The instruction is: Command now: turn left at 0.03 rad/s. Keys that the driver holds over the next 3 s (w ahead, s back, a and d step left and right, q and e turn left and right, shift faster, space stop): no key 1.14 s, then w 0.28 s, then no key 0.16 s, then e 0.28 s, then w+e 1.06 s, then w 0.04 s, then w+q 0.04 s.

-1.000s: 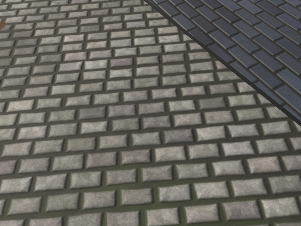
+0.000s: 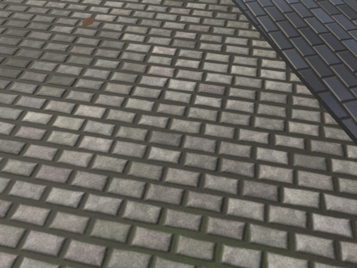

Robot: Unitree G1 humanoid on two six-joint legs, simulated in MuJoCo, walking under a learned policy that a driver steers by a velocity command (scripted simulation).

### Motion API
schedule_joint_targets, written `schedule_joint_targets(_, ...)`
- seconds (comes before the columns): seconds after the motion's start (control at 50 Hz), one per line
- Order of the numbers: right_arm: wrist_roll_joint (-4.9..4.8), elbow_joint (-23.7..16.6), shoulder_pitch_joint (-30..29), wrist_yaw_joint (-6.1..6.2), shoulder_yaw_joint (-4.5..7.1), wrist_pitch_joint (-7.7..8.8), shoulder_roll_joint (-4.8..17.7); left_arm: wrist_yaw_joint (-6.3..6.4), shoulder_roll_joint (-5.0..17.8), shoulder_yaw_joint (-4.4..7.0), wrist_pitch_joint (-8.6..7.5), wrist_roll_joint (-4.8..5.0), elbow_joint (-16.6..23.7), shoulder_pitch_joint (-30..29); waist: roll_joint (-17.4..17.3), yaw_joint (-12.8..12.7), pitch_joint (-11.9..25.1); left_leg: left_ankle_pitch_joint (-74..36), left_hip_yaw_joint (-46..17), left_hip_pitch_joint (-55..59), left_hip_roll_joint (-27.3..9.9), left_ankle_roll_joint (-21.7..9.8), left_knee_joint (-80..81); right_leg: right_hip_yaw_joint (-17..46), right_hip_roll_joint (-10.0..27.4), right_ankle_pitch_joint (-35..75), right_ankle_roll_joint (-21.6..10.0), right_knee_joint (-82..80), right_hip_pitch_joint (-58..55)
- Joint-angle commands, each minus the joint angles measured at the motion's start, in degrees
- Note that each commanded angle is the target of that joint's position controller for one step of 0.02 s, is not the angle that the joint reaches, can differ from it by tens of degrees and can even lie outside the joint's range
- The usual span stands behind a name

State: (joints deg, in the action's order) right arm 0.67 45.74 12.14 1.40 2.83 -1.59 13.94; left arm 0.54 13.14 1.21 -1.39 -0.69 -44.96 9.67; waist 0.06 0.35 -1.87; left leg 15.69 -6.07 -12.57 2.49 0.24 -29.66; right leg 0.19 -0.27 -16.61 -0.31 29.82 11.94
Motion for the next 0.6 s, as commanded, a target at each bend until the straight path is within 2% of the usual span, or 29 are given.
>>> schedule_joint_targets(0.02,-0.06,-2.2,-0.8,0.46,1.35,0.80,5.6,0.12,6.7,1.55,-0.71,0.10,2.6,-0.8,-0.7,-0.5,2.5,-10.8,-3.3,1.1,-3.3,-0.9,4.0,4.0,3.8,7.9,-1.5,-5.6,0.0)
schedule_joint_targets(0.26,-0.30,4.1,0.2,1.34,1.49,0.76,5.7,0.13,6.6,1.15,-0.70,0.33,-3.2,0.3,0.1,-0.3,1.3,-12.1,-2.6,3.2,-3.4,-0.3,5.0,3.7,3.0,8.0,-1.7,-7.5,0.1)
schedule_joint_targets(0.6,-0.48,12.5,0.6,1.66,0.86,1.04,5.1,0.62,7.0,0.46,-0.39,0.51,-10.0,2.6,0.1,-0.5,0.1,-10.9,-0.9,2.9,-3.1,0.5,6.7,4.0,2.5,7.4,-2.4,-9.4,-0.5)
